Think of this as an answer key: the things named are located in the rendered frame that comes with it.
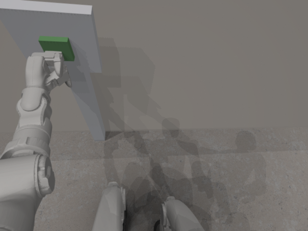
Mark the robot left forearm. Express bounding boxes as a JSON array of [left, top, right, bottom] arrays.
[[0, 87, 52, 160]]

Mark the robot left upper arm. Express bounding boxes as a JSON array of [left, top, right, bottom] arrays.
[[0, 154, 55, 231]]

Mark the robot left hand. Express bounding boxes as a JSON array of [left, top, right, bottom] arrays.
[[25, 51, 72, 94]]

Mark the robot right shin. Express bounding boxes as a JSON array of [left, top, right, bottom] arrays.
[[160, 196, 175, 231]]

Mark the button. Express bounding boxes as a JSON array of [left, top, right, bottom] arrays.
[[38, 36, 75, 61]]

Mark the panel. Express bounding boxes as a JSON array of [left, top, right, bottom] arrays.
[[0, 0, 105, 141]]

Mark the robot right thigh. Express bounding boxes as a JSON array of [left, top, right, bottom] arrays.
[[160, 200, 205, 231]]

